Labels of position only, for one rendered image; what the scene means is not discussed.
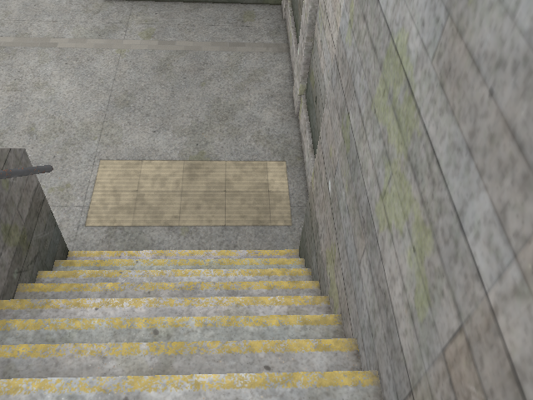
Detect stairs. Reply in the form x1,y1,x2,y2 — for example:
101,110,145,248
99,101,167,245
0,249,383,400

